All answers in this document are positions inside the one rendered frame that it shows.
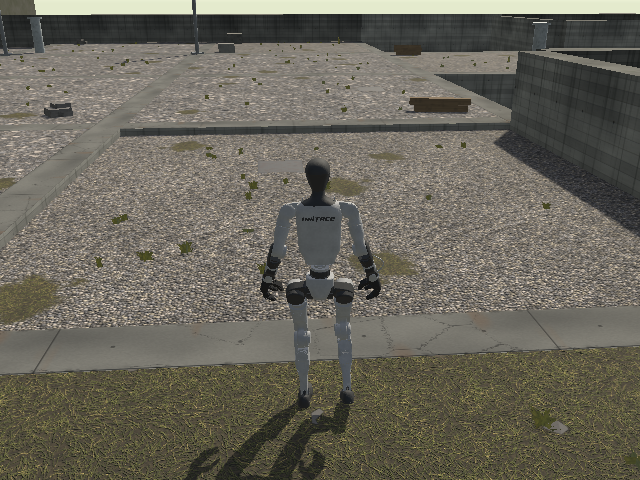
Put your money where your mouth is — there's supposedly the robot right hand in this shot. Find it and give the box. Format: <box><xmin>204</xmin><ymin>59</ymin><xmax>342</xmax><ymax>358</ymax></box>
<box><xmin>358</xmin><ymin>278</ymin><xmax>381</xmax><ymax>300</ymax></box>

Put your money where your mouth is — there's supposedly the right robot forearm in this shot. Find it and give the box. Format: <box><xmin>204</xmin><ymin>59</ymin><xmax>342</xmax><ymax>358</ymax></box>
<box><xmin>358</xmin><ymin>241</ymin><xmax>379</xmax><ymax>282</ymax></box>

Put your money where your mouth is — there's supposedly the robot left hand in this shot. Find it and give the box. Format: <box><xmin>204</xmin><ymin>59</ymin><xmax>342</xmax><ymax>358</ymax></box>
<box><xmin>260</xmin><ymin>279</ymin><xmax>284</xmax><ymax>301</ymax></box>

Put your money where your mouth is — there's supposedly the robot left shin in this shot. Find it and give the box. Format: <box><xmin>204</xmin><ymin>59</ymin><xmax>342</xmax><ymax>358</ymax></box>
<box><xmin>294</xmin><ymin>331</ymin><xmax>310</xmax><ymax>395</ymax></box>

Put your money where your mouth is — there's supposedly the left robot foot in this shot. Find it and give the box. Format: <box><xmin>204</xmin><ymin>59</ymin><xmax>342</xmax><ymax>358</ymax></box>
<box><xmin>298</xmin><ymin>382</ymin><xmax>313</xmax><ymax>408</ymax></box>

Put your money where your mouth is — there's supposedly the robot right upper arm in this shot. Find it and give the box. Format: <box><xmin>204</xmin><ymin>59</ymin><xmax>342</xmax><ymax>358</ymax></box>
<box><xmin>339</xmin><ymin>201</ymin><xmax>368</xmax><ymax>257</ymax></box>

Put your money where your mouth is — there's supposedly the left robot forearm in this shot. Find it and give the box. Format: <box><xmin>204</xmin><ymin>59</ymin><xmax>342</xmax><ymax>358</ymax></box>
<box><xmin>262</xmin><ymin>242</ymin><xmax>281</xmax><ymax>283</ymax></box>

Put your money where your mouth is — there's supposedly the robot left upper arm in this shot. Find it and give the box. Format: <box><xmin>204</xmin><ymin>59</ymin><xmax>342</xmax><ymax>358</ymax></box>
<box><xmin>271</xmin><ymin>202</ymin><xmax>298</xmax><ymax>258</ymax></box>

